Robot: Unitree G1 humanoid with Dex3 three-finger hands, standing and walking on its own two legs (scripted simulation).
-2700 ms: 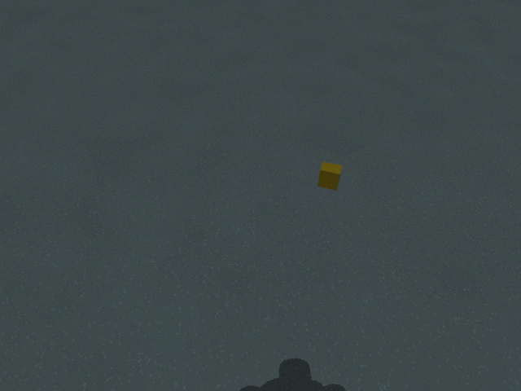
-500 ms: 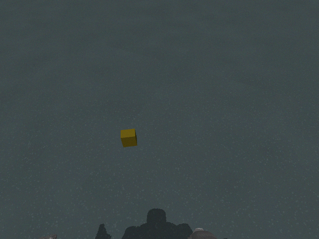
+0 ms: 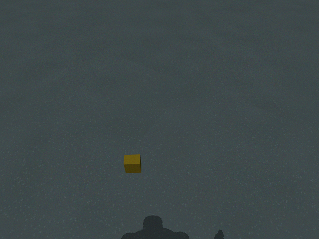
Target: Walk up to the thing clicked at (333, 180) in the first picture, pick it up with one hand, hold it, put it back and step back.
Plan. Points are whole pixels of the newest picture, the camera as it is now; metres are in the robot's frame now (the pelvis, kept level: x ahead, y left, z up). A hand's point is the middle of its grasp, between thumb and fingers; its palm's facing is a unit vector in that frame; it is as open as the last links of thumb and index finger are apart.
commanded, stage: walk up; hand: left
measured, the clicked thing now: (132, 163) +0.70 +0.21 -0.69
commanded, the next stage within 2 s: none
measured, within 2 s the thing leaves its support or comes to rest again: neither
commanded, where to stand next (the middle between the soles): +0.35 +0.01 m, yaw -1 degrees
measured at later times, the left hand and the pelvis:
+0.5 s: hand (81, 205) +0.24 +0.25 -0.10, palm faces -0.02 -0.90 -0.44, open 7.4 cm; pelvis +0.16 -0.03 +0.01, yaw -1 degrees
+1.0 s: hand (78, 182) +0.33 +0.30 -0.15, palm faces -0.05 -0.93 -0.36, open 7.4 cm; pelvis +0.28 +0.02 +0.01, yaw +0 degrees
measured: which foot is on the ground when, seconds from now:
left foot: down 0.00-0.38, up 0.40-0.76, down 0.78-1.00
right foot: up 0.00-0.34, down 0.36-0.80, up 0.82-1.00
